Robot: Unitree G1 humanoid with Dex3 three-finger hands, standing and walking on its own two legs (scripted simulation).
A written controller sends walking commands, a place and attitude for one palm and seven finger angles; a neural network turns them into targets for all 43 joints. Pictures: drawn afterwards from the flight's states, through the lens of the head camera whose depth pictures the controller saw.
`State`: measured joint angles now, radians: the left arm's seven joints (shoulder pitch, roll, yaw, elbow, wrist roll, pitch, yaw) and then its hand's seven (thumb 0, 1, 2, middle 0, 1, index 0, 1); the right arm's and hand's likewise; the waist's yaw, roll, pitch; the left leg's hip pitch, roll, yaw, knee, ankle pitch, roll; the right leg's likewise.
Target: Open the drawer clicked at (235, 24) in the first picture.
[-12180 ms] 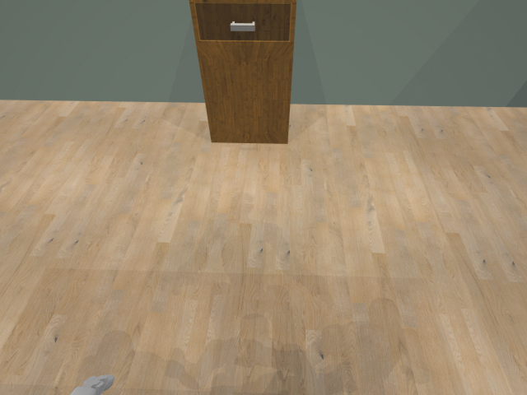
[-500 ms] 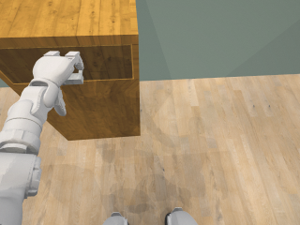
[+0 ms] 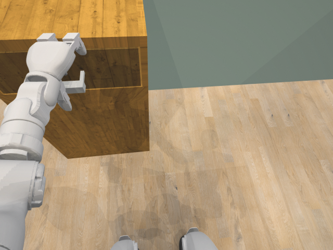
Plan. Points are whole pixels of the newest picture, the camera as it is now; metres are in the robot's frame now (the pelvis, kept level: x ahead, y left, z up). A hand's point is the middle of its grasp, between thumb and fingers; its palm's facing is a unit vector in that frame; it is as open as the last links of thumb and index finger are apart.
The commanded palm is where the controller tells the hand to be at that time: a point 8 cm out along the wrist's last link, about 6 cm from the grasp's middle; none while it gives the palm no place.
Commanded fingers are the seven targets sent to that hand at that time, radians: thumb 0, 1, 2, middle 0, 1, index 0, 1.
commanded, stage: move the hooked fingers above the handle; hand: left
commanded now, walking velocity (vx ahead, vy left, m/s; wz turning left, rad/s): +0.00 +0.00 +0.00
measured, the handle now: (65, 81) +0.58 +0.24 -0.02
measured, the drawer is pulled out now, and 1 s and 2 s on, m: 0.00 0.00 0.00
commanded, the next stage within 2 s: lift the fingers back up to retry in 1.88 s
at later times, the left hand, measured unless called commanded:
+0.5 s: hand (56, 72) +0.54 +0.22 +0.07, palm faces +0.05 -0.06 -1.00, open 13.9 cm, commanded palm +0.51 +0.24 +0.09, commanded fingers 0.00 -0.50 0.30 -0.30 -1.20 -0.30 -1.20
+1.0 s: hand (39, 92) +0.50 +0.27 +0.03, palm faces -0.21 +0.06 -0.98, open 13.9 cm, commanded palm +0.51 +0.24 +0.09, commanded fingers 0.00 -0.50 0.30 -0.30 -1.20 -0.30 -1.20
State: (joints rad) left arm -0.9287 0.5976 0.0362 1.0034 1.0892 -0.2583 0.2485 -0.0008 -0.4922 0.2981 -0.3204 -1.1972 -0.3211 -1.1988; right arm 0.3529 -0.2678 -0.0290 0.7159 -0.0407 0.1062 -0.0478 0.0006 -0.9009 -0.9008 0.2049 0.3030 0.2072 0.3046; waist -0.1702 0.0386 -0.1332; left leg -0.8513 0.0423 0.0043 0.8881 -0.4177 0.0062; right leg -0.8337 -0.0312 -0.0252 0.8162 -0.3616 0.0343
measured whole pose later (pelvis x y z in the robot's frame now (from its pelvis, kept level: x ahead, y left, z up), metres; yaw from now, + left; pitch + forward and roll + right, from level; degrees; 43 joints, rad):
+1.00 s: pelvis +0.00 +0.00 +0.00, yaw -1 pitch +23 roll -2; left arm -0.95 0.66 -0.02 1.21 1.09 -0.01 0.18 0.00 -0.49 0.30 -0.31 -1.20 -0.31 -1.20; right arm 0.35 -0.29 -0.05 0.70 -0.02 0.13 -0.02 0.00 -0.90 -0.90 0.20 0.30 0.21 0.30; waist -0.13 0.07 -0.11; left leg -0.84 0.05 0.03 0.85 -0.41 0.00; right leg -0.84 -0.02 0.00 0.79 -0.34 0.04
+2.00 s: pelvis +0.00 +0.00 +0.00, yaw +1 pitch +22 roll -3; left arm -0.96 0.62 -0.03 1.03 1.06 -0.25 0.17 0.00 -0.49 0.30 -0.32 -1.20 -0.29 -1.20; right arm 0.38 -0.27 -0.04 0.73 -0.03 0.09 -0.06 0.00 -0.90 -0.90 0.20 0.30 0.21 0.30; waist -0.14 0.03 -0.13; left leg -0.86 0.04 -0.01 0.90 -0.42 0.01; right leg -0.83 -0.03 -0.04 0.81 -0.36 0.04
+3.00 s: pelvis +0.01 +0.00 +0.00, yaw -1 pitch +23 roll -2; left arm -0.92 0.62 0.02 1.14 1.09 -0.07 0.20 0.00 -0.49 0.30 -0.31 -1.20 -0.31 -1.20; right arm 0.37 -0.27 -0.04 0.72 -0.03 0.12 -0.02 0.00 -0.90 -0.90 0.20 0.30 0.21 0.30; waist -0.13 0.07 -0.12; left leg -0.83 0.05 0.02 0.85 -0.41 0.01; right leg -0.82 -0.01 0.00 0.78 -0.35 0.04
